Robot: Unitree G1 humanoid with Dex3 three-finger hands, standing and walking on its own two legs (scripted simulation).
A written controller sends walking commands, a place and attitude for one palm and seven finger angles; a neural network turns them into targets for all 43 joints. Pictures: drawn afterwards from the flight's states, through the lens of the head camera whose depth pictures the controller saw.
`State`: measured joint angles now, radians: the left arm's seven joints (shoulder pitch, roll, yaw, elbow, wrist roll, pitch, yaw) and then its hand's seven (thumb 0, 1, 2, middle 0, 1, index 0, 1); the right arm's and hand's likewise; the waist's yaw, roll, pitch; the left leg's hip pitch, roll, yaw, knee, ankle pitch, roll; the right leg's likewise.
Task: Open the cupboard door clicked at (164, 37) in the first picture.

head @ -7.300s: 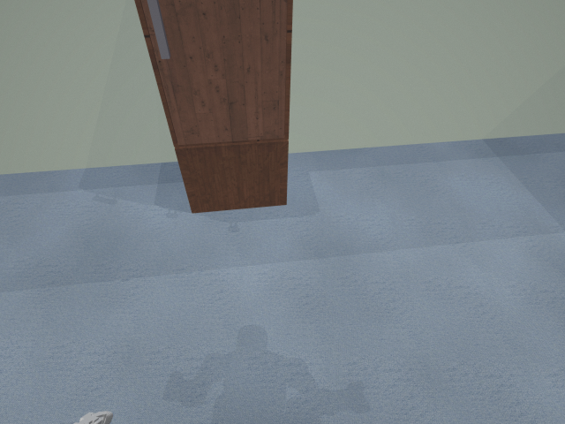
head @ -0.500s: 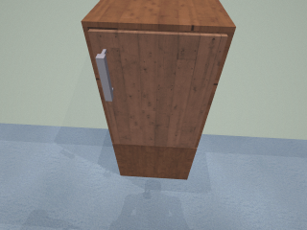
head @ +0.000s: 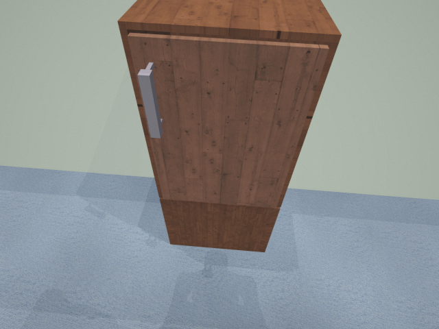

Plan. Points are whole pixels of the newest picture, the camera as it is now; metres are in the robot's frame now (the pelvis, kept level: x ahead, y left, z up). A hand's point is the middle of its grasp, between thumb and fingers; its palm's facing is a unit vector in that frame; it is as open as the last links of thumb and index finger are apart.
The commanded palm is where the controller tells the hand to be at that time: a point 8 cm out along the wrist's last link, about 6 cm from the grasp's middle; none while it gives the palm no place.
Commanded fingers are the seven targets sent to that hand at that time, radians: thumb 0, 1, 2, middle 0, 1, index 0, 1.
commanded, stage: shuffle to correct the standing spot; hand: left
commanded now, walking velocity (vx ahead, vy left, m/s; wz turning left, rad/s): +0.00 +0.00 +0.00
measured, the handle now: (153, 101) +0.59 +0.20 +0.10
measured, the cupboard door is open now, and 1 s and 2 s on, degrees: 0 0 0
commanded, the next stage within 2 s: come to a stop and stand still in 0.20 s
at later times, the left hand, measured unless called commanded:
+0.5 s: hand out of the picture +0.02 +0.16 -0.18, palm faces +0.07 -0.99 -0.14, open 7.4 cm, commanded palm none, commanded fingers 0.00 0.90 0.90 -0.20 -0.30 -0.20 -0.30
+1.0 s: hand out of the picture +0.06 +0.18 -0.17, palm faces +0.03 -0.97 -0.22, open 7.4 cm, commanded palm none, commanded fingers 0.00 0.90 0.90 -0.20 -0.30 -0.20 -0.30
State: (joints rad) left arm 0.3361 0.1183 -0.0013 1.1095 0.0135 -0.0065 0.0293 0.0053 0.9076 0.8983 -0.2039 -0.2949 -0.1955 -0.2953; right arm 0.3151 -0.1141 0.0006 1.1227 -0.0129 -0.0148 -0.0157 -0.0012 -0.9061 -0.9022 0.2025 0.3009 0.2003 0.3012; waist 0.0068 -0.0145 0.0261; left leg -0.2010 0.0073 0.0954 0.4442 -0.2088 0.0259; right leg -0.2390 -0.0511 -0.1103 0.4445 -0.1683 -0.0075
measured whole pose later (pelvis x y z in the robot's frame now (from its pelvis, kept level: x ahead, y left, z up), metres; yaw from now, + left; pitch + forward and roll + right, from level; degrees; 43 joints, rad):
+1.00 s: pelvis +0.01 +0.00 -0.01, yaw +0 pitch -3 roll +0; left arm 0.25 0.17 0.00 1.00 0.02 0.01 0.03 0.01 0.91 0.90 -0.20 -0.29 -0.20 -0.30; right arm 0.25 -0.19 -0.02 0.98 -0.02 0.00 -0.01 0.00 -0.91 -0.90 0.20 0.30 0.20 0.30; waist -0.01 0.01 0.01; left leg -0.23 0.00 0.08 0.55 -0.28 0.03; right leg -0.27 -0.03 -0.07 0.55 -0.24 -0.01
